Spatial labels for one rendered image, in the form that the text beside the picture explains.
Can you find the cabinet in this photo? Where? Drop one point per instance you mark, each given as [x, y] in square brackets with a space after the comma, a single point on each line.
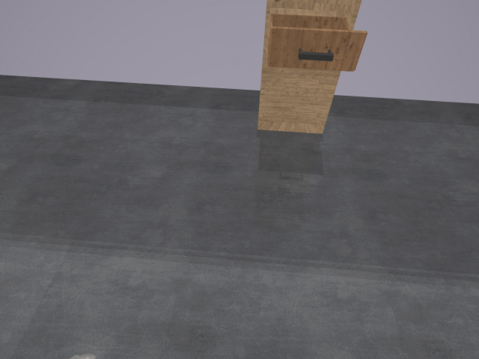
[298, 100]

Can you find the handle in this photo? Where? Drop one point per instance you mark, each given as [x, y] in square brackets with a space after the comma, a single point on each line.
[316, 56]

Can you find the drawer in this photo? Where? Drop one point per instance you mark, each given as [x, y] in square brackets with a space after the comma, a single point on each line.
[289, 33]

